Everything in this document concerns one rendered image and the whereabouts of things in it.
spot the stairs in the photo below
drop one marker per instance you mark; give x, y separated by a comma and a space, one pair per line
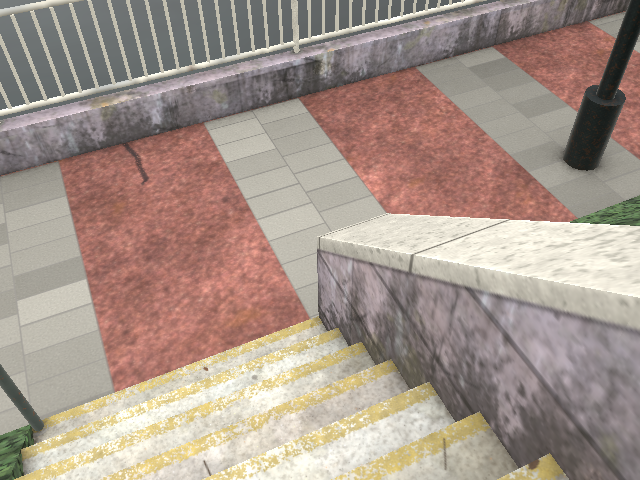
297, 404

